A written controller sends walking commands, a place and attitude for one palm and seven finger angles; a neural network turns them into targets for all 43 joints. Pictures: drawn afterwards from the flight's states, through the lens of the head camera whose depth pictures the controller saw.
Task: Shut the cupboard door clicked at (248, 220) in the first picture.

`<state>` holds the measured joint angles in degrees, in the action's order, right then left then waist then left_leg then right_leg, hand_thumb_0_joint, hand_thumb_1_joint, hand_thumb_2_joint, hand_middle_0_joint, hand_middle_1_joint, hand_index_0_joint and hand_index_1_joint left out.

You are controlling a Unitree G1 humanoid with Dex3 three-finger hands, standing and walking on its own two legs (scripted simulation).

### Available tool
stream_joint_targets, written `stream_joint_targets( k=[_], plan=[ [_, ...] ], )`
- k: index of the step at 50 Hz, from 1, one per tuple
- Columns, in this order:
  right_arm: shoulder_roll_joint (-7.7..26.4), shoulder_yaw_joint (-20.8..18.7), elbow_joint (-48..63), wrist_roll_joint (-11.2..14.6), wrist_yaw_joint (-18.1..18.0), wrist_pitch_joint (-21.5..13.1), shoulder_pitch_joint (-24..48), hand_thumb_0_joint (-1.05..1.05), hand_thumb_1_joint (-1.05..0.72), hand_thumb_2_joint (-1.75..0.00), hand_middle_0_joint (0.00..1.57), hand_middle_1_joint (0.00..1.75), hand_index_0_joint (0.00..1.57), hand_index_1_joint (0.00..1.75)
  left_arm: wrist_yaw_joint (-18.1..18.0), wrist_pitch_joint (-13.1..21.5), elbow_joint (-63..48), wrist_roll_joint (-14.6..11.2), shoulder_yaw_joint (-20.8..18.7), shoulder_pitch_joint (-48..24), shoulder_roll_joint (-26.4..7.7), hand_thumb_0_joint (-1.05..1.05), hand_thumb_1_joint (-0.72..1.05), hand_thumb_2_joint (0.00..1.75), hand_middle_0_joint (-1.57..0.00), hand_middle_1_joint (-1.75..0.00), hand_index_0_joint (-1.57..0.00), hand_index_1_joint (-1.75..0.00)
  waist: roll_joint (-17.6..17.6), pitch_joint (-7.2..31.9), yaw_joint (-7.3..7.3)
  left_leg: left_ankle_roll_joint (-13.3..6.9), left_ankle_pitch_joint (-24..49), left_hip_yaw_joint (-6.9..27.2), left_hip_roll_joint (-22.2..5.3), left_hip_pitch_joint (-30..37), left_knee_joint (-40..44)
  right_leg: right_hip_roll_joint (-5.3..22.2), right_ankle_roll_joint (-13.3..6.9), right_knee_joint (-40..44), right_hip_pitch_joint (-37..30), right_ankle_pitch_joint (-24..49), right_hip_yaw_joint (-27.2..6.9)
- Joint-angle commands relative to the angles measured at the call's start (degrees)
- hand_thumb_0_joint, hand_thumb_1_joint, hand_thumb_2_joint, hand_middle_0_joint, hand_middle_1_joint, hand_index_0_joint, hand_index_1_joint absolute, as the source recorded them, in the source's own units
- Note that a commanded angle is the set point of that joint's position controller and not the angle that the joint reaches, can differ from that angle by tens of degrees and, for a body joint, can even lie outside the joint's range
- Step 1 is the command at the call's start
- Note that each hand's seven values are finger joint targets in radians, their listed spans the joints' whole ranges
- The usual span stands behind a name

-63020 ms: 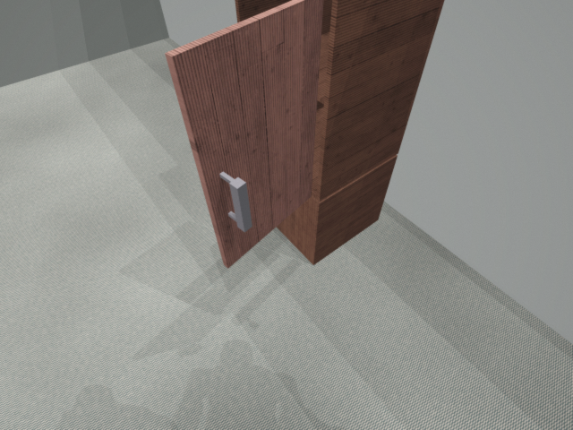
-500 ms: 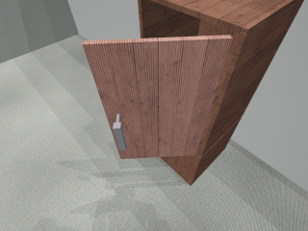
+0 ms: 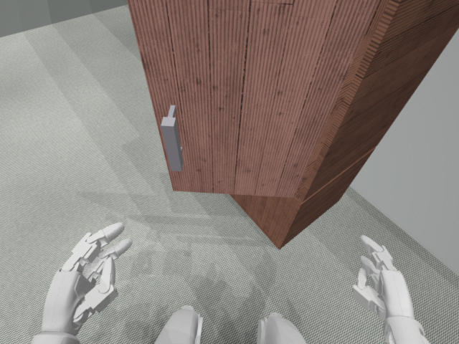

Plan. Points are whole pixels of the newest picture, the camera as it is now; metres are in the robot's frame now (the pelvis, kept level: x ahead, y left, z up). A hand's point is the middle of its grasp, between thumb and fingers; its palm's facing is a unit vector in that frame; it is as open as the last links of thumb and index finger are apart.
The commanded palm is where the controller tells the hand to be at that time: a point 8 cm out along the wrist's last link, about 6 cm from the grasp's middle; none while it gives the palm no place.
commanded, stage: raise the hand and make a fist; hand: left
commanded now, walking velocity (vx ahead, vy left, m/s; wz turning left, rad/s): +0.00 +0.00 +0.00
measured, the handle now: (174, 139) +0.51 +0.17 +0.02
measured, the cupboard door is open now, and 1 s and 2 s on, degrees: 50 50 50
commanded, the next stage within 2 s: bring the fist close to the handle in 1.54 s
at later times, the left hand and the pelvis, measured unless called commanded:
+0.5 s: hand (102, 271) +0.22 +0.22 +0.03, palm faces +0.06 -1.00 -0.03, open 4.0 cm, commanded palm +0.18 +0.27 +0.03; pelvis -0.01 +0.03 -0.01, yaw +0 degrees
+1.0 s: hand (99, 264) +0.23 +0.23 +0.03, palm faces +0.05 -1.00 -0.04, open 3.1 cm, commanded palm +0.20 +0.28 +0.03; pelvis +0.01 +0.04 -0.01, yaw +0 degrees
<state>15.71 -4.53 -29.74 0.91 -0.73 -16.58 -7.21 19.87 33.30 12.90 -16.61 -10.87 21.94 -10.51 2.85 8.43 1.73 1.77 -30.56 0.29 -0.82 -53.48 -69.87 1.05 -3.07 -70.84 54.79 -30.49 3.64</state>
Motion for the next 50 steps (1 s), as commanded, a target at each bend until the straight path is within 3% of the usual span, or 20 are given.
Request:
stream_joint_targets(
  k=[1, 3, 4, 6, 8, 9, 13, 14, 16, 19, 23, 25, 27, 31, 35, 42, 50],
  plan=[
    [4.32, -0.38, 9.88, 0.05, -2.16, -3.21, -0.41, 0.00, -0.90, -0.90, 0.20, 0.30, 0.20, 0.30, -3.20, 4.33, -28.31, -2.54, -4.37, -8.02, -9.84, 0.00, 0.90, 0.90, -0.55, -0.68, -0.55, -0.68, -4.93, 14.68, -1.10, -3.48, 3.71, -0.69, 1.87, -1.33, 1.82, 0.60, 2.16, 17.59, -8.92, -9.91, -12.93],
    [4.56, 0.11, 8.46, -0.14, -2.95, -3.39, -1.54, 0.00, -0.90, -0.90, 0.20, 0.30, 0.20, 0.30, -4.27, 4.53, -31.41, -1.35, -2.25, -9.08, -9.54, 0.00, 0.90, 0.90, -0.58, -0.72, -0.58, -0.72, -6.43, 14.02, -2.59, -3.78, 4.36, 0.08, 1.29, -0.92, 1.08, -0.08, 1.83, 16.25, -6.54, -7.77, -11.26],
    [4.82, 0.39, 7.94, -0.25, -3.46, -3.34, -1.95, 0.00, -0.90, -0.90, 0.20, 0.30, 0.20, 0.30, -4.15, 4.01, -32.47, -1.16, -1.69, -10.07, -10.16, 0.00, 0.90, 0.90, -0.60, -0.74, -0.60, -0.74, -5.49, 14.35, -3.50, -4.09, 4.65, 0.64, 1.02, -1.46, 0.37, -0.47, 1.90, 15.54, -6.08, -6.72, -10.94],
    [4.80, 0.71, 6.84, -0.01, -3.96, -3.01, -2.08, 0.00, -0.90, -0.90, 0.20, 0.30, 0.20, 0.30, -3.21, 1.29, -27.94, -0.73, -0.66, -7.40, -9.34, 0.00, 0.90, 0.90, -0.64, -0.78, -0.64, -0.78, -4.64, 12.13, -3.70, -3.80, 3.65, 1.13, 0.96, -3.55, 0.43, -0.51, 2.12, 15.31, -5.30, -7.19, -9.85],
    [4.72, 1.03, 6.46, 0.47, -4.24, -2.49, -1.82, 0.00, -0.90, -0.90, 0.20, 0.30, 0.20, 0.30, -2.29, -2.63, -23.82, -1.10, -1.17, -5.07, -9.22, 0.00, 0.90, 0.90, -0.68, -0.82, -0.68, -0.82, -3.67, 11.16, -3.16, -3.59, 2.40, 1.44, 1.06, -5.19, 1.13, -0.45, 2.29, 16.04, -5.71, -9.32, -9.51],
    [4.67, 1.18, 6.44, 0.71, -4.41, -2.09, -1.34, 0.00, -0.90, -0.90, 0.20, 0.30, 0.20, 0.30, -1.92, -4.99, -21.14, -1.33, -2.37, -3.31, -9.83, 0.00, 0.90, 0.90, -0.69, -0.84, -0.69, -0.84, -3.84, 10.76, -2.17, -3.65, 2.79, 1.42, 1.17, -5.88, 1.37, -0.52, 2.07, 16.41, -6.68, -9.67, -9.70],
    [3.57, 1.27, 7.66, 1.06, -4.06, -1.20, -0.68, 0.00, -0.90, -0.90, 0.20, 0.30, 0.20, 0.30, -3.59, -9.88, -22.21, -2.13, -5.22, -0.64, -10.29, 0.00, 0.90, 0.90, -0.77, -0.92, -0.77, -0.92, -2.18, 14.32, 0.19, -3.26, 4.97, 1.53, 1.32, -5.18, 3.35, 0.20, 2.55, 16.37, -10.65, -7.45, -9.24],
    [3.22, 1.35, 7.62, 0.88, -4.03, -1.04, -0.23, 0.00, -0.90, -0.90, 0.20, 0.30, 0.20, 0.30, -4.59, -10.04, -22.04, -2.20, -6.58, 0.06, -10.93, 0.00, 0.90, 0.90, -0.79, -0.94, -0.79, -0.94, -1.85, 14.73, 1.04, -3.22, 6.27, 1.80, 1.27, -5.14, 3.63, -0.02, 2.29, 15.65, -11.76, -5.79, -8.77],
    [2.81, 1.33, 7.60, 0.44, -3.54, -1.16, -0.63, 0.00, -0.90, -0.90, 0.20, 0.30, 0.20, 0.30, -6.34, -8.60, -24.38, -1.82, -5.58, 0.82, -9.41, 0.00, 0.90, 0.90, -0.82, -0.98, -0.82, -0.98, -3.04, 16.03, 1.14, -3.09, 8.22, 2.04, 1.18, -3.26, 4.79, -0.07, 2.25, 13.88, -11.44, -1.27, -6.99],
    [3.19, 1.33, 7.18, -0.26, -3.15, -0.87, -0.96, 0.00, -0.90, -0.90, 0.20, 0.30, 0.20, 0.30, -8.06, -5.93, -23.18, -1.01, -3.99, 0.80, -8.00, 0.00, 0.90, 0.90, -0.88, -1.04, -0.88, -1.04, -1.66, 13.09, 0.26, -3.06, 8.24, 2.76, 1.13, -2.90, 5.95, -0.99, 1.76, 11.89, -8.46, 0.23, -4.03],
    [4.41, 1.13, 7.57, -0.48, -2.77, -0.65, -2.14, 0.00, -0.90, -0.90, 0.20, 0.30, 0.20, 0.30, -8.24, -3.17, -23.22, 0.37, -0.59, 1.23, -6.32, 0.00, 0.90, 0.90, -0.95, -1.12, -0.95, -1.12, -3.30, 12.05, -0.93, -2.92, 6.07, 3.26, 1.13, -0.79, 7.67, -1.35, 1.49, 10.07, -4.27, 0.47, -1.35],
    [4.97, 1.09, 7.90, -0.64, -2.82, -0.37, -2.49, 0.00, -0.90, -0.90, 0.20, 0.30, 0.20, 0.30, -8.13, -2.46, -25.10, 0.64, -0.82, 0.91, -7.48, 0.00, 0.90, 0.90, -0.99, -1.16, -0.99, -1.16, -5.37, 14.17, -0.51, -2.84, 7.00, 3.51, 1.19, 0.60, 8.05, -1.45, 1.16, 8.74, -4.29, 2.30, -0.71],
    [5.03, 1.16, 8.41, -0.62, -2.66, 0.06, -2.65, 0.00, -0.90, -0.90, 0.20, 0.30, 0.20, 0.30, -8.42, -2.49, -25.67, 0.92, 0.33, 1.84, -6.50, 0.00, 0.90, 0.90, -1.02, -1.20, -1.02, -1.20, -6.64, 13.29, -0.61, -2.55, 6.52, 3.84, 1.21, 1.68, 9.11, -1.65, 1.03, 8.23, -3.30, 2.88, 0.23],
    [5.26, 1.04, 9.21, -0.90, -2.58, 1.18, -3.09, 0.00, -0.90, -0.90, 0.20, 0.30, 0.20, 0.30, -9.77, -2.64, -28.84, 1.53, -0.09, 1.99, -7.29, 0.00, 0.90, 0.90, -1.10, -1.28, -1.10, -1.28, -7.49, 15.51, -0.37, -2.08, 8.78, 4.54, 0.99, 3.72, 9.39, -1.95, 0.85, 6.74, -3.32, 5.56, 1.12],
    [5.33, 1.29, 10.10, -1.05, -2.38, 2.69, -3.59, 0.00, -0.90, -0.90, 0.20, 0.30, 0.20, 0.30, -10.18, -3.75, -28.93, 2.27, 1.02, 1.79, -6.72, 0.00, 0.90, 0.90, -1.17, -1.36, -1.17, -1.36, -8.61, 14.68, -1.01, -1.84, 10.02, 4.66, 0.91, 4.40, 9.29, -2.16, 0.86, 6.68, -2.65, 6.94, 1.58],
    [5.37, 1.74, 11.11, -1.09, -2.22, 4.08, -4.18, 0.00, -0.90, -0.90, 0.20, 0.30, 0.20, 0.30, -9.61, -5.45, -28.72, 2.40, 1.44, 1.26, -6.56, 0.00, 0.90, 0.90, -1.30, -1.50, -1.30, -1.50, -8.17, 14.50, -1.45, -1.33, 10.72, 5.21, 0.73, 5.06, 9.15, -2.51, 0.88, 6.81, -2.42, 7.79, 1.89],
    [5.33, 1.95, 11.19, -1.07, -2.24, 4.55, -4.06, 0.00, -0.90, -0.90, 0.20, 0.30, 0.20, 0.30, -8.90, -5.72, -28.42, 1.90, 0.01, -0.37, -7.60, 0.00, 0.90, 0.90, -1.30, -1.50, -1.30, -1.50, -8.04, 15.85, -1.13, -1.53, 12.00, 4.63, 1.04, 4.23, 8.02, -2.52, 0.74, 6.72, -3.79, 8.96, 1.36]
  ],
)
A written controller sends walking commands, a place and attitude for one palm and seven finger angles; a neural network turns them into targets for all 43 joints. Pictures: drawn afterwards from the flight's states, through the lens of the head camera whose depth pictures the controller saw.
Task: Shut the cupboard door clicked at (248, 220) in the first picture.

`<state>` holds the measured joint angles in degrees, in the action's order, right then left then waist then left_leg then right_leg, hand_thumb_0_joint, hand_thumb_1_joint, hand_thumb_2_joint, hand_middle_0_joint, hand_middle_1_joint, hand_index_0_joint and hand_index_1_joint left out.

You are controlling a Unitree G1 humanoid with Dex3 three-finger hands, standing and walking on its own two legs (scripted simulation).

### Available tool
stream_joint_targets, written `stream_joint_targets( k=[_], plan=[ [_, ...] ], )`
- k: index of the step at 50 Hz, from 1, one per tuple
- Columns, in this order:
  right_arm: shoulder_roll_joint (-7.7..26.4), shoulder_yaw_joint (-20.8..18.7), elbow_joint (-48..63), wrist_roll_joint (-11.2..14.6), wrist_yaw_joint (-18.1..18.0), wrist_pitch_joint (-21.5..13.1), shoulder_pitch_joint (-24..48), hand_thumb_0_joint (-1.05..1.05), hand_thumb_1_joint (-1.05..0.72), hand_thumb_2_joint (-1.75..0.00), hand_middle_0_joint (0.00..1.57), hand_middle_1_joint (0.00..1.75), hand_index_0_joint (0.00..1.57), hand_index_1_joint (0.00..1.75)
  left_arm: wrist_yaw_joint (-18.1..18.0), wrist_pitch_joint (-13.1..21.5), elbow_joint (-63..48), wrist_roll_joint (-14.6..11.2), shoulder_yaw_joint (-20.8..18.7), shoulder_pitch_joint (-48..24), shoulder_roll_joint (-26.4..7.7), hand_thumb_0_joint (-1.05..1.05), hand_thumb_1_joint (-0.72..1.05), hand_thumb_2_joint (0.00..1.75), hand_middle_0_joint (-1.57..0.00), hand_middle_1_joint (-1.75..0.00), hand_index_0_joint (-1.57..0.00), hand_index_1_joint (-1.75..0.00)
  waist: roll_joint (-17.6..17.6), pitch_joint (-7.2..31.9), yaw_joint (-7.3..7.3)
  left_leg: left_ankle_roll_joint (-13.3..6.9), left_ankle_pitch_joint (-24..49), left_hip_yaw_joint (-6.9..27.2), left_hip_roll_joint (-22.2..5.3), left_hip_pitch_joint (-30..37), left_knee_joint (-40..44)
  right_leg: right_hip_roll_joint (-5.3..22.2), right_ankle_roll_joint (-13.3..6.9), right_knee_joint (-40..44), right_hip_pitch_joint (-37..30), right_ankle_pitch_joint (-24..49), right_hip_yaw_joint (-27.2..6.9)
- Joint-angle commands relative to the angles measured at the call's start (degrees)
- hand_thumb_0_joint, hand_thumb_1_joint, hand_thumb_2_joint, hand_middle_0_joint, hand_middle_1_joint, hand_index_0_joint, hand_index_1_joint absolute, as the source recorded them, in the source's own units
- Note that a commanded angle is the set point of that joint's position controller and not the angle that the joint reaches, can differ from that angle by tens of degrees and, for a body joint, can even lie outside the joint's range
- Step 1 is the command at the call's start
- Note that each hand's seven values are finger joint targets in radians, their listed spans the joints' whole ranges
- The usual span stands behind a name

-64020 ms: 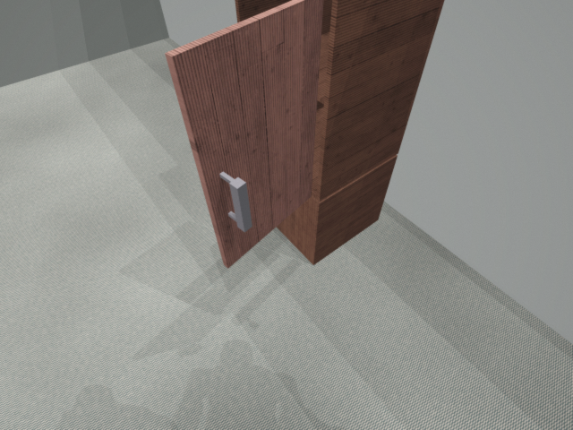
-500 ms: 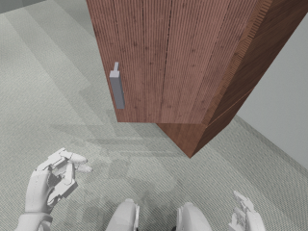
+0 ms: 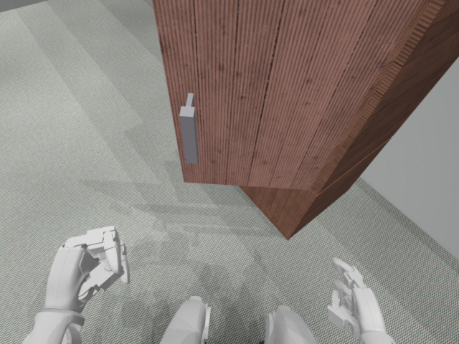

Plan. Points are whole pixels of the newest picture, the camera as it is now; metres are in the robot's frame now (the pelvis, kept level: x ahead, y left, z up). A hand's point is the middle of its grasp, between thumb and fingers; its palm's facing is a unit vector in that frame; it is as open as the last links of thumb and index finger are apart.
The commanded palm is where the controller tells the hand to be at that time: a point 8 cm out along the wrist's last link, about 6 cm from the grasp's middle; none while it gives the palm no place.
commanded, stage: raise the hand and make a fist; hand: left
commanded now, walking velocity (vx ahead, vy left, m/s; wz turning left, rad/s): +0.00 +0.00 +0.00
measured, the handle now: (191, 129) +0.50 +0.13 +0.03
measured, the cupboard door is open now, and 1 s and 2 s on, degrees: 50 50 50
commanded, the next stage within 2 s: bring the fist close to the handle in 0.54 s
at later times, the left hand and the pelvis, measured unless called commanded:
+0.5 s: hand (135, 263) +0.23 +0.17 +0.04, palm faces +0.04 -1.00 -0.04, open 3.1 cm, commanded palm +0.20 +0.22 +0.05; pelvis +0.00 -0.02 +0.00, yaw +0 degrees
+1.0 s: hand (161, 231) +0.28 +0.14 +0.04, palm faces +0.00 -1.00 -0.01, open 3.1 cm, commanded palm +0.27 +0.19 +0.04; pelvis +0.00 -0.02 +0.00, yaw +0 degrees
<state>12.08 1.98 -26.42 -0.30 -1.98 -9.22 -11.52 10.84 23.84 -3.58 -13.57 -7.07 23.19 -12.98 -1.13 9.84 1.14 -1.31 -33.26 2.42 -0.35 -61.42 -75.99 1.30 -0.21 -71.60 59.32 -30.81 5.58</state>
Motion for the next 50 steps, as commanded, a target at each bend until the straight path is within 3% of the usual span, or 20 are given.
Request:
stream_joint_targets(
  k=[1, 13, 19, 32, 33, 36, 41, 45, 50],
  plan=[
    [8.85, -4.51, 7.87, 0.18, -0.95, -2.74, 0.03, 0.00, -0.90, -0.90, 0.20, 0.30, 0.20, 0.30, 0.24, 3.63, -11.07, -1.35, -3.93, -1.37, -5.14, 0.00, 0.90, 0.90, -1.30, -1.50, -1.30, -1.50, -3.26, 13.94, -0.63, 1.43, 14.17, 2.30, 0.64, 11.66, 14.10, -2.80, -2.03, 7.87, -8.62, 9.07, -0.68],
    [8.75, -4.82, 7.50, 0.45, -1.18, -2.78, 0.06, 0.00, -0.90, -0.90, 0.20, 0.30, 0.20, 0.30, 0.30, 4.25, -10.04, -2.44, -5.14, -1.31, -5.86, 0.00, 0.90, 0.90, -1.30, -1.50, -1.30, -1.50, -1.68, 14.97, -0.35, 0.60, 13.57, 0.46, 1.09, 8.49, 12.52, -2.17, -1.61, 9.26, -12.06, 9.06, -3.10],
    [8.75, -4.91, 7.28, 0.41, -1.27, -2.50, 0.06, 0.00, -0.90, -0.90, 0.20, 0.30, 0.20, 0.30, -0.31, 5.18, -9.07, -2.33, -5.39, -2.10, -6.28, 0.00, 0.90, 0.90, -1.30, -1.50, -1.30, -1.50, -0.17, 13.70, -0.74, 0.25, 12.24, 0.04, 1.16, 6.49, 11.49, -2.11, -1.55, 10.19, -12.65, 7.15, -4.49],
    [8.44, -4.74, 7.54, 0.63, -1.24, -1.94, 0.11, 0.00, -0.90, -0.90, 0.20, 0.30, 0.20, 0.30, 0.47, 5.25, -8.57, -2.32, -4.52, -2.18, -5.37, 0.00, 0.90, 0.90, -1.30, -1.50, -1.30, -1.50, -0.22, 13.37, -1.06, 0.17, 11.94, -0.45, 1.13, 6.04, 10.66, -1.75, -1.24, 10.74, -12.79, 7.21, -5.65],
    [8.58, -4.55, 7.57, 0.53, -1.17, -2.04, 0.06, 0.00, -0.90, -0.90, 0.20, 0.30, 0.20, 0.30, 0.47, 5.45, -9.46, -2.10, -2.94, -4.50, -4.43, 0.00, 0.90, 0.90, -1.30, -1.50, -1.30, -1.50, -1.48, 12.98, -1.63, 0.10, 11.45, -0.37, 1.20, 6.48, 10.71, -1.81, -1.30, 10.55, -11.65, 6.73, -5.13],
    [9.03, -4.42, 6.72, 0.26, -1.41, -2.21, -0.37, 0.00, -0.90, -0.90, 0.20, 0.30, 0.20, 0.30, -0.17, 5.33, -7.53, -1.14, -1.82, -10.78, -4.37, 0.00, 0.90, 0.90, -1.30, -1.50, -1.30, -1.50, -0.38, 12.00, -2.97, -0.04, 9.72, 0.07, 1.00, 5.50, 9.69, -1.86, -1.21, 10.36, -9.11, 4.58, -5.17],
    [9.10, -4.31, 6.62, 0.22, -1.24, -2.23, -0.36, 0.00, -0.90, -0.90, 0.20, 0.30, 0.20, 0.30, -1.55, 3.96, -6.36, -0.03, -0.39, -15.35, -3.79, 0.00, 0.90, 0.90, -1.30, -1.50, -1.30, -1.50, -1.56, 15.36, -2.15, -0.08, 10.28, 0.19, 1.12, 7.40, 10.81, -1.79, -1.43, 9.78, -9.89, 5.75, -4.41],
    [9.07, -4.21, 6.43, 0.16, -0.79, -1.17, -0.56, 0.00, -0.90, -0.90, 0.20, 0.30, 0.20, 0.30, -3.63, 2.04, -4.48, 1.16, -1.41, -17.67, -4.48, 0.00, 0.90, 0.90, -1.30, -1.50, -1.30, -1.50, -1.68, 17.18, -1.36, 0.04, 13.07, 0.20, 1.06, 8.66, 12.01, -1.77, -1.54, 9.23, -11.83, 9.44, -3.69],
    [8.82, -4.06, 5.82, -0.11, -0.17, -0.11, -0.58, 0.00, -0.90, -0.90, 0.20, 0.30, 0.20, 0.30, -6.08, 1.66, -0.95, 2.66, 1.46, -22.25, -1.66, 0.00, 0.90, 0.90, -1.30, -1.50, -1.30, -1.50, -1.01, 15.99, -2.32, 0.20, 13.12, 0.24, 0.94, 9.65, 12.83, -1.65, -1.37, 9.77, -11.07, 9.99, -3.15]
  ],
)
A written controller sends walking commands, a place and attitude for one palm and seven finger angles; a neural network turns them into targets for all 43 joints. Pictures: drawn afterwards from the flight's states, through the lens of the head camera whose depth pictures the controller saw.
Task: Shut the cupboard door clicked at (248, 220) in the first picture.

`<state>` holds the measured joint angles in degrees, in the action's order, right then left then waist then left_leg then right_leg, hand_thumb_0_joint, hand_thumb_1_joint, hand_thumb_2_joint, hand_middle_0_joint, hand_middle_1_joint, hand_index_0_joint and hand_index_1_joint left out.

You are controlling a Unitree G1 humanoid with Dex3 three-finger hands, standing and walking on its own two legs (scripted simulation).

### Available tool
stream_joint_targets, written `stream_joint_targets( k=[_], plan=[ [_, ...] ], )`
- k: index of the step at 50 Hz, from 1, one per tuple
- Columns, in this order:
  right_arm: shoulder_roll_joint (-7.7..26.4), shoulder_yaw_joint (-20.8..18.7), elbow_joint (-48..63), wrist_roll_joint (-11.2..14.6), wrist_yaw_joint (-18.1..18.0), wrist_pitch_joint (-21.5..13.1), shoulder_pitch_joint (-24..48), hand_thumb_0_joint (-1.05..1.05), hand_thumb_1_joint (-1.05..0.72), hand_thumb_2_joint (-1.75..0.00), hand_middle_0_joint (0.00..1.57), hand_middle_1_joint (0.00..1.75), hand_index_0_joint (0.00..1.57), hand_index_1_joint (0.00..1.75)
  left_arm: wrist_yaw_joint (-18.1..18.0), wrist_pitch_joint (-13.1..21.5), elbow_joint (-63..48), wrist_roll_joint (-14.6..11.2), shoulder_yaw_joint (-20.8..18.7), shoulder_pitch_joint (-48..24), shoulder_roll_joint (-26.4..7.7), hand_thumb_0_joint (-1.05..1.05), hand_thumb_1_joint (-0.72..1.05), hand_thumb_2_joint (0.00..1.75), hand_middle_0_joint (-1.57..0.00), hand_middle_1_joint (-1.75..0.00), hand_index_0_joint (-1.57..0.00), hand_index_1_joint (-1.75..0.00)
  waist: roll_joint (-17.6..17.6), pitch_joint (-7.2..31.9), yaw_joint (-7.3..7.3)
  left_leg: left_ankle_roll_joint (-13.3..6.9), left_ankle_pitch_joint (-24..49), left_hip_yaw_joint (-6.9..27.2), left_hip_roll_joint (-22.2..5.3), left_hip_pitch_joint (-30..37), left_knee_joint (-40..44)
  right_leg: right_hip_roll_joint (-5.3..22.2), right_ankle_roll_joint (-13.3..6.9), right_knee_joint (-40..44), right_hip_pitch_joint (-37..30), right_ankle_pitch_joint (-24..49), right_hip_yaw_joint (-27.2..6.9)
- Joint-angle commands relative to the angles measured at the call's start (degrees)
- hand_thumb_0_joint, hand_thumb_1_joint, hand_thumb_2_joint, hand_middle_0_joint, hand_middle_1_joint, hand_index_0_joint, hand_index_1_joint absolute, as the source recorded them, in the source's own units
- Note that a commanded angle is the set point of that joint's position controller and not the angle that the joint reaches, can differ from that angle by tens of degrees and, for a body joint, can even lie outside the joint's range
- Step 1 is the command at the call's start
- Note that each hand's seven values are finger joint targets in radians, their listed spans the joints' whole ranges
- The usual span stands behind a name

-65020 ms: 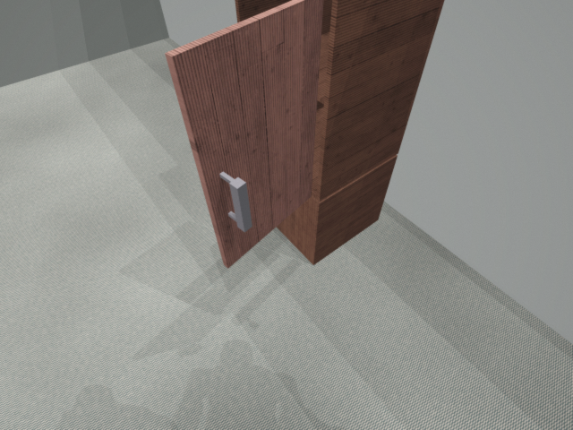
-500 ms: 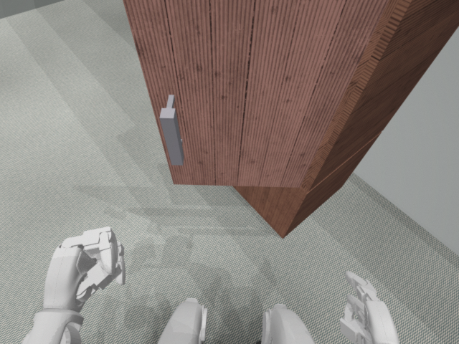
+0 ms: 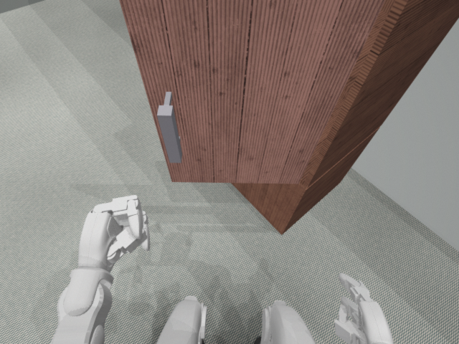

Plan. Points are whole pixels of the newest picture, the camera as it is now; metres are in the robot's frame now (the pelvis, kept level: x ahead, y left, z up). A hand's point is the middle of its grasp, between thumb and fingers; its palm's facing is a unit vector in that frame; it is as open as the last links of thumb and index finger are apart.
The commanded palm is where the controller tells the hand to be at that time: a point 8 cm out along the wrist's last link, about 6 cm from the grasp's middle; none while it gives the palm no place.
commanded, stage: bring the fist close to the handle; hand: left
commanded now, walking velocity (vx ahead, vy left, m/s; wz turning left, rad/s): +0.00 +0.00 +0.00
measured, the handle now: (172, 128) +0.51 +0.15 +0.03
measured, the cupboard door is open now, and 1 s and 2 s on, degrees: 50 50 37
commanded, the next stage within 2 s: push the door shut along its arc in 1.04 s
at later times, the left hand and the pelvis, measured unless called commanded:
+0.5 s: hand (177, 189) +0.36 +0.11 +0.04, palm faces +0.00 -1.00 -0.01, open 3.1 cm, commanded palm +0.35 +0.16 +0.04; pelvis +0.00 +0.00 +0.01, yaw +0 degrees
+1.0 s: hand (187, 173) +0.40 +0.10 +0.04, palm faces +0.05 -1.00 -0.03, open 3.1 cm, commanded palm +0.37 +0.16 +0.04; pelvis +0.00 -0.01 +0.01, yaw -1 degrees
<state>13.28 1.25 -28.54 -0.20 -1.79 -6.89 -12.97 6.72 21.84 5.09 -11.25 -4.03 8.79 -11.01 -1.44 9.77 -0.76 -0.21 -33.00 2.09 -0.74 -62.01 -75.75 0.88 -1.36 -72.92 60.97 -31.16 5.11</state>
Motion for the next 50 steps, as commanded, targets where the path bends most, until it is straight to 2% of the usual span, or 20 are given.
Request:
stream_joint_targets(
  k=[1, 4, 8, 9, 11, 14, 17, 20, 24, 30, 32, 35, 37, 39, 40, 42, 44, 46, 48, 50],
  plan=[
    [7.69, -3.37, 7.66, -0.22, -0.27, -2.30, 0.68, 0.00, -0.90, -0.90, 0.20, 0.30, 0.20, 0.30, -2.49, 3.89, -8.54, 0.71, -1.28, -9.18, -3.30, 0.00, 0.90, 0.90, -1.30, -1.50, -1.30, -1.50, -0.21, 15.18, -0.79, -0.82, 11.95, 0.70, 1.21, 10.28, 12.87, -1.25, -0.21, 11.33, -11.92, 9.29, -2.52],
    [7.97, -3.45, 6.97, -0.54, -0.25, -2.03, 0.29, 0.00, -0.90, -0.90, 0.20, 0.30, 0.20, 0.30, -3.78, 4.74, -6.53, 1.80, -0.23, -14.39, -2.90, 0.00, 0.90, 0.90, -1.30, -1.50, -1.30, -1.50, 0.10, 15.59, -1.45, -0.89, 11.54, 1.06, 1.15, 10.83, 13.06, -1.30, -0.37, 11.31, -11.27, 8.83, -2.40],
    [7.72, -3.62, 6.09, -0.69, 0.31, -1.47, 0.17, 0.00, -0.90, -0.90, 0.20, 0.30, 0.20, 0.30, -4.87, 5.83, -3.83, 2.50, 0.94, -17.76, -1.28, 0.00, 0.90, 0.90, -1.30, -1.50, -1.30, -1.50, -0.03, 18.18, -1.18, -0.73, 13.70, 0.56, 1.25, 12.28, 13.06, -0.99, -0.36, 11.03, -12.50, 11.58, -2.59],
    [7.95, -3.64, 5.99, -0.76, 0.33, -1.18, -0.33, 0.00, -0.90, -0.90, 0.20, 0.30, 0.20, 0.30, -5.27, 5.81, -2.92, 2.54, -0.92, -17.99, -3.07, 0.00, 0.90, 0.90, -1.30, -1.50, -1.30, -1.50, 0.34, 18.69, -0.72, -0.71, 14.29, 0.61, 1.24, 11.79, 13.17, -1.10, -0.52, 10.85, -13.55, 12.05, -2.60],
    [7.66, -3.66, 5.53, -0.80, 0.59, -0.53, -0.08, 0.00, -0.90, -0.90, 0.20, 0.30, 0.20, 0.30, -5.91, 6.04, -0.62, 3.13, -0.66, -19.74, -2.25, 0.00, 0.90, 0.90, -1.30, -1.50, -1.30, -1.50, 0.02, 18.37, -0.75, -0.58, 14.44, 0.20, 1.23, 11.99, 13.38, -0.94, -0.38, 11.01, -13.46, 12.62, -2.73],
    [7.81, -3.66, 4.91, -0.88, 0.64, 0.19, -0.58, 0.00, -0.90, -0.90, 0.20, 0.30, 0.20, 0.30, -6.90, 6.50, 1.69, 3.71, -0.73, -25.58, -2.59, 0.00, 0.90, 0.90, -1.30, -1.50, -1.30, -1.50, 0.28, 18.01, -1.45, -0.67, 13.98, 0.36, 1.23, 11.93, 13.34, -1.12, -0.44, 11.10, -12.93, 12.04, -2.79],
    [7.63, -3.84, 4.09, -1.03, 1.00, 0.53, -0.57, 0.00, -0.90, -0.90, 0.20, 0.30, 0.20, 0.30, -7.70, 7.32, 3.74, 4.40, 1.92, -29.05, 0.44, 0.00, 0.90, 0.90, -1.30, -1.50, -1.30, -1.50, -0.86, 19.27, -2.09, -0.46, 15.04, 0.24, 1.06, 13.97, 13.30, -0.92, -0.41, 10.99, -11.78, 13.33, -2.61],
    [7.86, -4.14, 3.29, -1.16, 1.20, 1.03, -1.42, 0.00, -0.90, -0.90, 0.20, 0.30, 0.20, 0.30, -8.51, 7.69, 6.74, 4.75, 1.20, -31.23, 0.18, 0.00, 0.90, 0.90, -1.30, -1.50, -1.30, -1.50, 0.51, 20.87, -2.21, -0.42, 17.28, 0.32, 0.91, 14.78, 13.12, -1.00, -0.37, 10.69, -12.44, 15.71, -2.51],
    [7.96, -4.03, 2.31, -1.24, 1.15, 1.88, -2.02, 0.00, -0.90, -0.90, 0.20, 0.30, 0.20, 0.30, -9.65, 8.32, 12.03, 5.68, 0.55, -38.95, -0.50, 0.00, 0.90, 0.90, -1.30, -1.50, -1.30, -1.50, 1.26, 18.79, -3.41, -0.58, 14.49, 0.30, 1.05, 12.66, 13.23, -1.05, -0.26, 11.13, -11.48, 13.43, -2.79],
    [7.62, -4.33, 0.83, -1.76, 1.75, 2.61, -2.71, 0.00, -0.90, -0.90, 0.20, 0.30, 0.20, 0.30, -11.63, 10.48, 17.73, 6.58, -0.21, -45.93, 0.46, 0.00, 0.90, 0.90, -1.30, -1.50, -1.30, -1.50, -0.57, 23.41, -3.46, -0.34, 16.79, -0.32, 1.11, 14.11, 12.70, -0.94, -0.17, 10.49, -12.15, 16.41, -3.22],
    [7.68, -4.41, 0.19, -1.84, 1.96, 3.08, -3.49, 0.00, -0.90, -0.90, 0.20, 0.30, 0.20, 0.30, -12.00, 10.70, 21.44, 7.07, -0.61, -47.93, 0.26, 0.00, 0.90, 0.90, -1.30, -1.50, -1.30, -1.50, 1.39, 21.98, -4.21, -0.40, 16.13, -0.45, 1.06, 12.66, 12.68, -1.04, -0.04, 10.74, -12.29, 16.39, -3.29],
    [7.75, -4.53, 0.73, -1.86, 2.26, 3.66, -3.83, 0.00, -0.90, -0.90, 0.20, 0.30, 0.20, 0.30, -12.16, 11.19, 23.24, 7.09, -3.69, -45.01, -1.91, 0.00, 0.90, 0.90, -1.30, -1.50, -1.30, -1.50, 1.68, 24.59, -2.36, -0.48, 16.96, -1.30, 1.36, 11.59, 12.99, -1.00, -0.08, 10.84, -15.82, 18.20, -4.04],
    [7.48, -4.46, 0.90, -1.70, 2.41, 4.16, -3.90, 0.00, -0.90, -0.90, 0.20, 0.30, 0.20, 0.30, -11.88, 11.33, 23.96, 6.81, -3.05, -44.80, -1.07, 0.00, 0.90, 0.90, -1.30, -1.50, -1.30, -1.50, 2.86, 22.78, -2.72, -0.68, 15.67, -1.95, 1.50, 9.93, 13.38, -0.92, 0.17, 11.91, -17.11, 18.02, -4.57],
    [7.74, -4.49, 1.14, -1.65, 2.28, 4.37, -4.44, 0.00, -0.90, -0.90, 0.20, 0.30, 0.20, 0.30, -11.73, 11.84, 23.97, 6.65, -4.45, -45.19, -2.82, 0.00, 0.90, 0.90, -1.30, -1.50, -1.30, -1.50, 3.40, 22.67, -2.61, -0.83, 14.84, -1.86, 1.53, 9.32, 13.56, -1.06, 0.11, 12.26, -17.72, 16.97, -4.81],
    [7.59, -4.56, 0.69, -1.65, 2.25, 4.43, -3.98, 0.00, -0.90, -0.90, 0.20, 0.30, 0.20, 0.30, -11.64, 12.33, 23.15, 6.81, -3.60, -46.82, -2.05, 0.00, 0.90, 0.90, -1.30, -1.50, -1.30, -1.50, 2.81, 22.77, -3.21, -0.89, 14.47, -2.18, 1.42, 9.74, 13.40, -0.85, 0.30, 12.41, -16.88, 16.92, -4.97],
    [7.53, -4.67, 0.49, -1.75, 2.28, 4.44, -4.35, 0.00, -0.90, -0.90, 0.20, 0.30, 0.20, 0.30, -11.48, 13.22, 22.90, 6.80, -3.03, -46.94, -1.40, 0.00, 0.90, 0.90, -1.30, -1.50, -1.30, -1.50, 2.90, 22.89, -3.18, -0.85, 14.39, -2.14, 1.44, 10.07, 13.45, -0.86, 0.28, 12.47, -17.12, 16.92, -5.02],
    [7.68, -4.71, 0.13, -1.81, 2.01, 4.28, -4.75, 0.00, -0.90, -0.90, 0.20, 0.30, 0.20, 0.30, -11.31, 14.04, 22.46, 6.31, -3.43, -49.13, -2.14, 0.00, 0.90, 0.90, -1.30, -1.50, -1.30, -1.50, 3.02, 22.30, -4.08, -1.10, 14.06, -2.00, 1.47, 9.74, 13.07, -0.96, 0.40, 12.68, -16.75, 16.51, -5.13],
    [7.72, -4.83, -0.41, -1.80, 1.93, 4.25, -4.38, 0.00, -0.90, -0.90, 0.20, 0.30, 0.20, 0.30, -11.03, 14.62, 23.79, 6.38, -4.20, -48.44, -2.72, 0.00, 0.90, 0.90, -1.30, -1.50, -1.30, -1.50, 3.30, 21.79, -3.64, -0.96, 12.86, -2.32, 1.53, 8.92, 13.15, -0.66, 0.51, 13.04, -16.72, 15.40, -5.57],
    [7.69, -4.91, -0.75, -1.81, 1.92, 4.19, -4.22, 0.00, -0.90, -0.90, 0.20, 0.30, 0.20, 0.30, -10.49, 15.07, 23.95, 6.51, -2.99, -49.52, -1.76, 0.00, 0.90, 0.90, -1.30, -1.50, -1.30, -1.50, 2.38, 21.93, -4.01, -1.02, 12.62, -2.35, 1.52, 9.60, 13.14, -0.62, 0.45, 13.08, -15.90, 15.09, -5.47],
    [7.78, -4.96, -0.91, -1.77, 1.77, 4.20, -4.32, 0.00, -0.90, -0.90, 0.20, 0.30, 0.20, 0.30, -10.31, 15.32, 24.04, 6.47, -4.23, -49.08, -3.25, 0.00, 0.90, 0.90, -1.30, -1.50, -1.30, -1.50, 1.37, 22.71, -3.44, -0.93, 13.52, -2.22, 1.51, 10.20, 13.27, -0.65, 0.31, 12.79, -16.23, 15.98, -5.51]
  ],
)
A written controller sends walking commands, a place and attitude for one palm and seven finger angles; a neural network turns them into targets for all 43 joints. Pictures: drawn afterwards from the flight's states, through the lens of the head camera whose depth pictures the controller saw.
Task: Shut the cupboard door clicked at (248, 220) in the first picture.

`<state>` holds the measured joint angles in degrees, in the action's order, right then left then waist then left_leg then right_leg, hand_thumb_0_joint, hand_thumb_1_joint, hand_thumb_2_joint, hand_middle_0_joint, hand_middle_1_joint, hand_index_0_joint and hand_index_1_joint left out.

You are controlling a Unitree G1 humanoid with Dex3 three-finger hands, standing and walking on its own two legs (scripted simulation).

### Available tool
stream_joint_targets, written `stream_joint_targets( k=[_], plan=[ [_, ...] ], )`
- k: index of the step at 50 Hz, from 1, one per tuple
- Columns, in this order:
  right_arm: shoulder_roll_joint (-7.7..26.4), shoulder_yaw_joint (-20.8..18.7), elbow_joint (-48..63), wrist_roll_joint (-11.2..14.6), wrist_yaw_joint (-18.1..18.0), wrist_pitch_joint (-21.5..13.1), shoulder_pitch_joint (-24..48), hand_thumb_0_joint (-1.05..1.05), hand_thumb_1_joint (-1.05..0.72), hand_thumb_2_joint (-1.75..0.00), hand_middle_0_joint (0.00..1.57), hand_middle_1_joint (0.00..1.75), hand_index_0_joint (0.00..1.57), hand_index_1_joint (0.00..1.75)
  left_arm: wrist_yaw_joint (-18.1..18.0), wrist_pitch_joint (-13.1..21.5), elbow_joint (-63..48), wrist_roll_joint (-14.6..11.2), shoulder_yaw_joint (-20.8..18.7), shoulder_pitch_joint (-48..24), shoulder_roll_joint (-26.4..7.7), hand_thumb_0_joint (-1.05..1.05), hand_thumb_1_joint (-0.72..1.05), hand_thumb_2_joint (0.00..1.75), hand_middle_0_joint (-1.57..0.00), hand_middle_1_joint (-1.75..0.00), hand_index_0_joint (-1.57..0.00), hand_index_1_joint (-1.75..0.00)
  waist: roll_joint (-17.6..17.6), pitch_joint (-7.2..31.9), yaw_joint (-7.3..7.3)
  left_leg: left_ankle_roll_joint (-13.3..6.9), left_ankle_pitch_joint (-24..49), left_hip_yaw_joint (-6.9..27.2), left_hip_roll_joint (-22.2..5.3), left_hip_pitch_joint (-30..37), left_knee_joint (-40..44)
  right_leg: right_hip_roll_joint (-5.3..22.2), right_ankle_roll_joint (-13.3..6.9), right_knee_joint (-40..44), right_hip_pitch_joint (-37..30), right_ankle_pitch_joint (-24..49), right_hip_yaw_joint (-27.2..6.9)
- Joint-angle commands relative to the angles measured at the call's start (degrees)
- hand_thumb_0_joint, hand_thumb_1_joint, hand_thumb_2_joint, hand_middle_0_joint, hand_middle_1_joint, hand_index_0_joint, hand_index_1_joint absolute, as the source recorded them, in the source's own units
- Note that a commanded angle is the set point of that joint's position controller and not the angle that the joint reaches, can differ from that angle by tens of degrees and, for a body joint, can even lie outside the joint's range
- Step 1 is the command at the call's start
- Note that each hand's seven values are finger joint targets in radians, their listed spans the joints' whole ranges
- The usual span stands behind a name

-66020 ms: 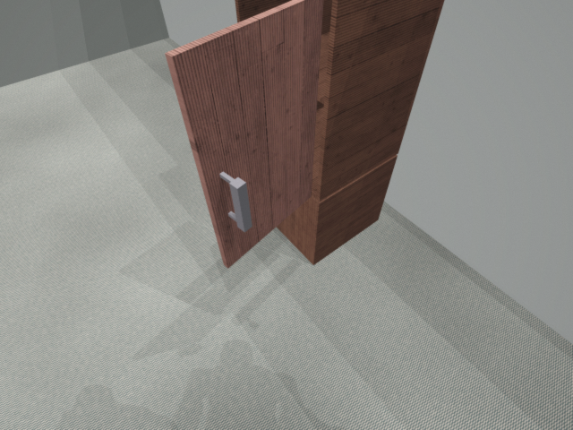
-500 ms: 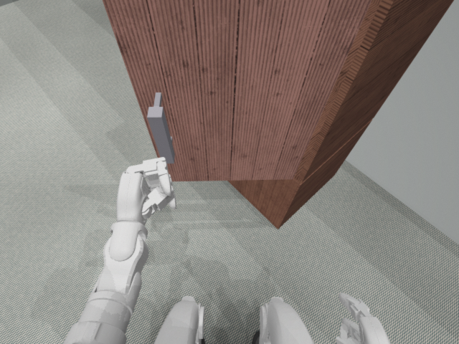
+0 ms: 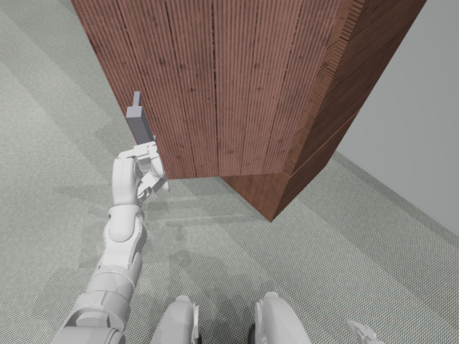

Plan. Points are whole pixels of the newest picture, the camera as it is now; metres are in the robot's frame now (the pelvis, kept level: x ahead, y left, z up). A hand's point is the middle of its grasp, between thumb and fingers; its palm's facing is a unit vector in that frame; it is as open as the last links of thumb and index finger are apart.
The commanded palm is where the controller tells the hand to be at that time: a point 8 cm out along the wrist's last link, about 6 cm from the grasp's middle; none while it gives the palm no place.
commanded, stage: bring the fist close to the handle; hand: left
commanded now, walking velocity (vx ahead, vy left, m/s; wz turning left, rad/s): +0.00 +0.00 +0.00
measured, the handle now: (145, 129) +0.50 +0.16 +0.02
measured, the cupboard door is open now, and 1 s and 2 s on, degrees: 50 37 24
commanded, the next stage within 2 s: push the door shut along its arc in 0.04 s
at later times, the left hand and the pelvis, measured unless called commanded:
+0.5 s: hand (165, 155) +0.43 +0.12 +0.04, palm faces -0.03 -1.00 -0.05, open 3.1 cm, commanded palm +0.41 +0.17 +0.03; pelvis -0.01 +0.00 -0.01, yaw +0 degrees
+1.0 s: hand (174, 130) +0.50 +0.11 +0.03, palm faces -0.16 -0.99 -0.05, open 3.1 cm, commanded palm +0.49 +0.15 +0.03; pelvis -0.01 +0.01 -0.03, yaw -1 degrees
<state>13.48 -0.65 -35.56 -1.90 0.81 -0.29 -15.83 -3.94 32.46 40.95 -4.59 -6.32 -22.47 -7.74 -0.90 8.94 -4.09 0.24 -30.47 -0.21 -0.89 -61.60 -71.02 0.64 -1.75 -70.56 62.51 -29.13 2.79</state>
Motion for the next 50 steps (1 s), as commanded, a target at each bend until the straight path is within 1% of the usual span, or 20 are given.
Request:
stream_joint_targets(
  k=[1, 3, 5, 7, 9, 10, 11, 14, 16, 21, 24, 25, 27, 30, 32, 34, 39, 41, 47, 50],
  plan=[
    [7.47, -3.04, 6.17, -0.08, -0.75, -2.39, -1.48, 0.00, -0.90, -0.90, 0.20, 0.30, 0.20, 0.30, 0.58, 4.54, -11.47, -0.40, -1.16, -17.39, -5.37, 0.00, 0.90, 0.90, -1.30, -1.50, -1.30, -1.50, 1.18, 23.80, -0.26, -1.46, 11.21, -0.06, 1.74, 9.89, 8.45, -0.42, 0.78, 10.38, -17.96, 14.42, -3.11],
    [7.59, -3.07, 6.42, -0.02, -0.68, -2.23, -1.37, 0.00, -0.90, -0.90, 0.20, 0.30, 0.20, 0.30, 0.87, 4.29, -11.39, -0.47, -1.61, -16.09, -5.83, 0.00, 0.90, 0.90, -1.30, -1.50, -1.30, -1.50, 1.12, 24.09, 0.36, -1.29, 11.43, 0.06, 1.71, 9.89, 8.73, -0.45, 0.66, 10.27, -18.36, 14.53, -3.11],
    [7.61, -3.09, 6.24, 0.09, -0.71, -2.23, -1.39, 0.00, -0.90, -0.90, 0.20, 0.30, 0.20, 0.30, 1.00, 3.98, -11.45, -0.48, -0.52, -17.24, -4.93, 0.00, 0.90, 0.90, -1.30, -1.50, -1.30, -1.50, 0.60, 23.47, -0.39, -1.28, 11.83, 0.34, 1.54, 10.82, 8.85, -0.47, 0.65, 10.18, -17.05, 14.80, -2.57],
    [7.64, -3.20, 6.58, 0.02, -0.57, -2.08, -1.44, 0.00, -0.90, -0.90, 0.20, 0.30, 0.20, 0.30, 0.78, 3.90, -12.13, -0.57, -0.40, -16.06, -4.43, 0.00, 0.90, 0.90, -1.30, -1.50, -1.30, -1.50, 0.98, 24.23, 0.06, -1.24, 12.89, 0.41, 1.50, 11.52, 8.85, -0.55, 0.58, 9.89, -17.38, 15.76, -2.36],
    [7.65, -3.03, 6.63, 0.07, -0.70, -2.12, -1.64, 0.00, -0.90, -0.90, 0.20, 0.30, 0.20, 0.30, 1.07, 3.88, -12.68, -0.51, 0.78, -19.41, -4.45, 0.00, 0.90, 0.90, -1.30, -1.50, -1.30, -1.50, 0.81, 23.23, -1.51, -1.56, 12.33, 0.54, 1.58, 11.16, 8.43, -0.60, 0.74, 10.08, -16.70, 15.47, -2.45],
    [7.83, -3.05, 5.98, 0.12, -0.84, -1.97, -1.41, 0.00, -0.90, -0.90, 0.20, 0.30, 0.20, 0.30, 1.03, 3.85, -10.36, -0.15, -1.78, -19.46, -7.02, 0.00, 0.90, 0.90, -1.30, -1.50, -1.30, -1.50, 1.67, 21.82, -0.85, -1.34, 10.51, 0.52, 1.51, 9.97, 8.55, -0.49, 0.80, 10.47, -16.26, 13.45, -2.75],
    [7.86, -2.91, 5.92, 0.10, -1.01, -1.89, -1.23, 0.00, -0.90, -0.90, 0.20, 0.30, 0.20, 0.30, 1.21, 4.09, -9.47, 0.20, -1.70, -21.74, -7.49, 0.00, 0.90, 0.90, -1.30, -1.50, -1.30, -1.50, 2.87, 20.95, -1.77, -1.54, 9.36, 0.61, 1.59, 8.85, 8.32, -0.41, 0.97, 10.60, -15.85, 12.38, -3.09],
    [7.93, -2.90, 5.86, 0.03, -1.44, -2.13, -1.53, 0.00, -0.90, -0.90, 0.20, 0.30, 0.20, 0.30, 1.97, 4.95, -9.18, -0.05, -3.11, -25.98, -9.24, 0.00, 0.90, 0.90, -1.30, -1.50, -1.30, -1.50, 1.23, 23.09, -1.92, -1.74, 9.50, 0.56, 1.81, 9.06, 7.59, -0.48, 0.88, 10.13, -15.91, 12.42, -3.43],
    [7.80, -2.70, 5.06, 0.12, -1.43, -2.14, -1.28, 0.00, -0.90, -0.90, 0.20, 0.30, 0.20, 0.30, 2.92, 4.85, -6.30, 0.10, -1.97, -28.76, -8.13, 0.00, 0.90, 0.90, -1.30, -1.50, -1.30, -1.50, -0.21, 23.04, -2.62, -1.50, 9.26, 0.81, 1.68, 9.59, 7.50, -0.43, 0.79, 9.66, -14.05, 12.14, -3.08],
    [8.26, -2.67, 4.77, 0.41, -1.46, -1.89, -2.82, 0.00, -0.90, -0.90, 0.20, 0.30, 0.20, 0.30, 5.66, 3.42, 0.23, -0.63, -4.46, -31.42, -10.62, 0.00, 0.90, 0.90, -1.30, -1.50, -1.30, -1.50, 0.59, 24.51, -2.65, -1.52, 10.15, 0.82, 1.83, 7.81, 6.90, -0.55, 0.76, 9.22, -15.17, 13.39, -3.41],
    [8.69, -2.71, 5.23, 0.48, -1.29, -1.75, -4.19, 0.00, -0.90, -0.90, 0.20, 0.30, 0.20, 0.30, 7.35, 2.98, 0.47, -1.17, -5.13, -33.35, -11.74, 0.00, 0.90, 0.90, -1.30, -1.50, -1.30, -1.50, -2.00, 27.03, -2.45, -1.42, 12.73, 1.30, 1.76, 9.53, 6.68, -0.87, 0.32, 7.96, -14.42, 15.28, -2.85],
    [8.55, -2.75, 4.81, 0.60, -1.10, -1.62, -4.16, 0.00, -0.90, -0.90, 0.20, 0.30, 0.20, 0.30, 7.87, 2.75, 1.20, -1.17, -3.81, -34.60, -10.31, 0.00, 0.90, 0.90, -1.30, -1.50, -1.30, -1.50, -1.62, 26.70, -3.19, -1.40, 12.78, 1.21, 1.63, 9.73, 6.40, -0.75, 0.53, 8.05, -13.66, 15.56, -2.85],
    [8.92, -2.85, 4.32, 0.66, -1.22, -1.27, -5.02, 0.00, -0.90, -0.90, 0.20, 0.30, 0.20, 0.30, 8.52, 2.57, 3.32, -1.22, -5.13, -37.52, -12.12, 0.00, 0.90, 0.90, -1.30, -1.50, -1.30, -1.50, 1.21, 25.24, -4.25, -1.70, 11.37, 1.29, 1.57, 7.48, 5.97, -0.73, 0.80, 8.56, -13.72, 14.41, -3.19],
    [9.23, -3.00, 3.77, 0.60, -1.30, -1.16, -6.03, 0.00, -0.90, -0.90, 0.20, 0.30, 0.20, 0.30, 9.50, 2.80, 5.05, -0.62, -4.11, -41.51, -11.87, 0.00, 0.90, 0.90, -1.30, -1.50, -1.30, -1.50, -0.37, 25.63, -5.05, -1.73, 11.08, 1.97, 1.50, 8.51, 5.84, -0.84, 0.58, 8.05, -11.00, 13.03, -2.74],
    [9.57, -3.03, 3.08, 0.56, -1.17, -0.93, -6.60, 0.00, -0.90, -0.90, 0.20, 0.30, 0.20, 0.30, 10.10, 2.50, 6.76, -0.60, -3.09, -45.35, -11.26, 0.00, 0.90, 0.90, -1.30, -1.50, -1.30, -1.50, -0.22, 24.37, -6.60, -1.85, 9.11, 2.33, 1.40, 8.36, 5.65, -0.82, 0.66, 8.56, -8.74, 10.49, -2.51],
    [10.15, -2.97, 3.09, 0.46, -1.27, -0.92, -7.50, 0.00, -0.90, -0.90, 0.20, 0.30, 0.20, 0.30, 10.48, 2.49, 8.08, -0.61, -4.85, -47.91, -14.03, 0.00, 0.90, 0.90, -1.30, -1.50, -1.30, -1.50, -1.81, 25.07, -6.56, -1.94, 8.36, 2.88, 1.52, 8.45, 5.59, -1.10, 0.25, 8.14, -7.50, 8.81, -2.22],
    [10.76, -2.98, 2.27, 0.23, -1.03, -0.79, -9.07, 0.00, -0.90, -0.90, 0.20, 0.30, 0.20, 0.30, 11.69, 1.96, 10.56, -0.59, -3.09, -54.30, -13.10, 0.00, 0.90, 0.90, -1.30, -1.50, -1.30, -1.50, -4.27, 27.22, -8.42, -1.92, 9.33, 4.27, 1.28, 11.16, 5.00, -1.25, -0.04, 7.04, -3.46, 8.29, -1.41],
    [11.19, -2.94, 1.79, 0.25, -0.95, -0.54, -9.49, 0.00, -0.90, -0.90, 0.20, 0.30, 0.20, 0.30, 11.90, 1.29, 12.75, -0.62, -5.43, -54.49, -15.86, 0.00, 0.90, 0.90, -1.30, -1.50, -1.30, -1.50, -3.31, 27.95, -8.27, -1.89, 9.77, 4.20, 1.12, 10.18, 4.56, -1.25, 0.06, 7.06, -4.19, 8.62, -1.67],
    [11.50, -2.54, 1.78, 0.11, -0.50, -0.11, -10.85, 0.00, -0.90, -0.90, 0.20, 0.30, 0.20, 0.30, 13.00, 0.49, 14.80, 0.42, -6.59, -58.50, -19.05, 0.00, 0.90, 0.90, -1.30, -1.50, -1.30, -1.50, -4.92, 28.78, -9.29, -2.07, 10.46, 4.47, 0.85, 9.15, 3.55, -1.59, -0.03, 6.35, -3.20, 8.65, -1.70],
    [11.65, -2.47, 1.80, 0.00, -0.34, 0.08, -11.58, 0.00, -0.90, -0.90, 0.20, 0.30, 0.20, 0.30, 13.83, 0.31, 14.21, 0.46, -7.14, -60.74, -20.37, 0.00, 0.90, 0.90, -1.30, -1.50, -1.30, -1.50, -7.33, 30.47, -9.43, -1.97, 12.05, 4.71, 0.60, 10.46, 3.05, -1.71, -0.14, 5.82, -2.48, 9.58, -1.72]
  ],
)
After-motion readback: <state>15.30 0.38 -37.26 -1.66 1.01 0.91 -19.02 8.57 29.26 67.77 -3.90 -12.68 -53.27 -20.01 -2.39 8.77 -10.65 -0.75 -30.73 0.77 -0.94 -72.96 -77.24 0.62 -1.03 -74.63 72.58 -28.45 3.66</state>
